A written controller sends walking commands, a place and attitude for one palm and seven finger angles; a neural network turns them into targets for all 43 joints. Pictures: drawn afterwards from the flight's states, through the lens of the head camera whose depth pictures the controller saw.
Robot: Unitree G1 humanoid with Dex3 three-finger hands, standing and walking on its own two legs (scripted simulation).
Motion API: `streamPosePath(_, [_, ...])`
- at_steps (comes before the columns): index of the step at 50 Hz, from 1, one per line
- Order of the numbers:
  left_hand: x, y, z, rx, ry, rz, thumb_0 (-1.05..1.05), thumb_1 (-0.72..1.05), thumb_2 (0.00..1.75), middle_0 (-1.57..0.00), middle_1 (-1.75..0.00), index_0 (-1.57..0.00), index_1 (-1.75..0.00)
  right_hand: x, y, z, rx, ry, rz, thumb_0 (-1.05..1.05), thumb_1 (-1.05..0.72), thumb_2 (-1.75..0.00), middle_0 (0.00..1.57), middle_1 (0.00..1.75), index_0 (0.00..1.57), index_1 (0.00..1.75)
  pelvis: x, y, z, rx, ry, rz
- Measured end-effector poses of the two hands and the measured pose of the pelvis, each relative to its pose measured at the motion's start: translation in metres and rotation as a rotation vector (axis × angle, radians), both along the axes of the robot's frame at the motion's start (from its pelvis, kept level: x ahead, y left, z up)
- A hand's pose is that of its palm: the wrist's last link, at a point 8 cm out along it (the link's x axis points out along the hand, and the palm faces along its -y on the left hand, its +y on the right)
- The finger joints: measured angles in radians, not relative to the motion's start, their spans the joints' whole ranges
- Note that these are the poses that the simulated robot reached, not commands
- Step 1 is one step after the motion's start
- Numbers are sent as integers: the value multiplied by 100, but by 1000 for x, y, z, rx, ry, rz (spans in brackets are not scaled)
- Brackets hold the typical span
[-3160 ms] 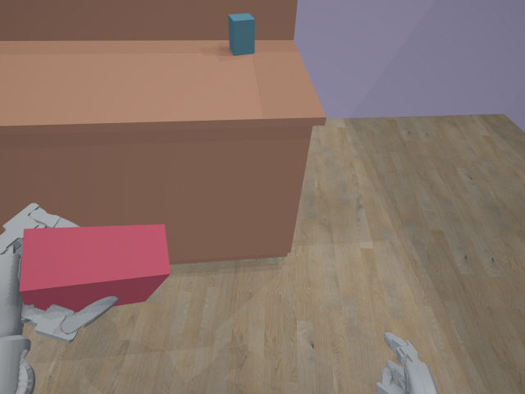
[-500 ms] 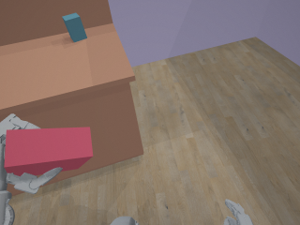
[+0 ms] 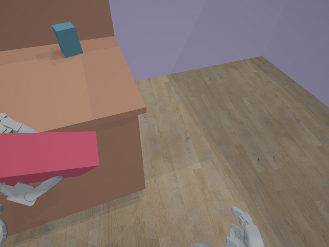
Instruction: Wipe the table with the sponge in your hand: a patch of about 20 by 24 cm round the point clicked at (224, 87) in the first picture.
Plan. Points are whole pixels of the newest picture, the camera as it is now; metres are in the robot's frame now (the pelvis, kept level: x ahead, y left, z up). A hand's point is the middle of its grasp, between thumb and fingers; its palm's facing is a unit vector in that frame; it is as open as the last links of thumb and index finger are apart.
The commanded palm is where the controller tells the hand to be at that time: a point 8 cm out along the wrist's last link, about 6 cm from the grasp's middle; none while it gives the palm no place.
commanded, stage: take the last steps up to it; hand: left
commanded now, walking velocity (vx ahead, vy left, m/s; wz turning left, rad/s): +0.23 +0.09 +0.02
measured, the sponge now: (62, 158) +0.24 +0.20 +0.16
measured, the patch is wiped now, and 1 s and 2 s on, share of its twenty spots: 0.00 0.00 0.00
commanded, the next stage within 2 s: come to a stop and stand still in 0.54 s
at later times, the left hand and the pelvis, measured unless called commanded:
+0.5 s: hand (74, 130) +0.29 +0.19 +0.18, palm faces +0.33 -0.80 -0.50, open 10.3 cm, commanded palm +0.23 +0.25 +0.18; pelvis +0.08 -0.03 +0.01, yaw +1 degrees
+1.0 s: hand (66, 120) +0.31 +0.21 +0.19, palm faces +0.36 -0.83 -0.42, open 10.3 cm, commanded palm +0.26 +0.26 +0.18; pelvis +0.10 -0.02 +0.00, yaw -1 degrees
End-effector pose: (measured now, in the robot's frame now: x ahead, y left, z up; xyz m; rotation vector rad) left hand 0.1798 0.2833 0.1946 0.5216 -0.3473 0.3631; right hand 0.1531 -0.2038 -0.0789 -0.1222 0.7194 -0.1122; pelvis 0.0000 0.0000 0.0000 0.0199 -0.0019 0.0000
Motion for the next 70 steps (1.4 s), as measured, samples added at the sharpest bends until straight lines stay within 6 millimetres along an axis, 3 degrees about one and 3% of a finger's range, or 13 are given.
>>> streamPosePath(6, [5,-27,8,40,39,-11,0,-50,100,-71,-136,-72,-136,17,4,-16,41,38,57,1,-90,-90,21,30,20,30,24,-12,0,6,0,12])
streamPosePath(12, [26,-37,4,66,50,66,0,-50,100,-71,-136,-72,-136,43,-29,-40,21,95,73,1,-90,-90,21,30,20,30,46,-31,-9,14,-14,33])
streamPosePath(19, [57,-45,-7,1,133,57,0,-50,100,-71,-136,-72,-136,68,-74,-12,-61,87,21,1,-91,-90,20,30,20,30,64,-38,9,45,-2,29])
streamPosePath(25, [71,-52,5,47,122,-36,0,-50,100,-71,-136,-72,-136,81,-90,8,-127,66,-8,1,-91,-90,20,29,20,30,77,-32,13,44,7,23])
streamPosePath(32, [81,-18,13,58,19,-22,0,-50,100,-71,-136,-72,-136,94,-64,10,-151,53,-26,1,-91,-90,20,29,19,30,99,-7,4,11,-3,11])
streamPosePath(37, [98,12,-4,-17,-22,23,0,-50,100,-71,-136,-72,-136,104,-24,4,-106,36,-25,1,-91,-90,20,29,19,30,108,7,-3,8,-23,-2])
streamPosePath(40, [105,15,-11,-60,5,30,0,-50,100,-71,-136,-72,-136,107,2,6,-62,30,27,1,-91,-90,20,29,20,30,107,7,1,-13,-27,6])
streamPosePath(47, [96,-16,-1,-54,28,-50,0,-50,100,-71,-136,-72,-136,107,24,11,12,-9,106,1,-90,-90,21,30,20,30,100,-4,6,-31,-22,-10])
streamPosePath(51, [91,-30,12,76,27,-54,0,-50,100,-71,-136,-72,-136,103,5,2,13,-21,123,1,-90,-90,21,30,20,30,92,-21,0,-17,-14,-19])
streamPosePath(55, [105,-7,28,121,-27,34,0,-50,100,-71,-136,-72,-136,90,-28,-11,-21,18,120,1,-90,-90,21,30,20,30,76,-34,-2,-26,-38,-30])
streamPosePath(58, [106,-8,16,27,13,73,0,-50,100,-71,-136,-72,-136,75,-57,-4,-34,0,53,1,-90,-90,21,30,20,30,70,-37,0,-16,-47,-45])
streamPosePath(65, [75,-64,-41,-114,218,-135,0,-50,100,-71,-136,-72,-136,42,-99,21,-158,-15,-64,1,-91,-90,20,29,20,30,66,-35,4,-20,-36,-81])
streamPosePath(70, [71,-47,-42,-115,158,-128,-1,-50,100,-71,-136,-72,-136,32,-94,33,-226,5,-56,1,-91,-90,20,29,19,30,62,-34,4,-32,-47,-78])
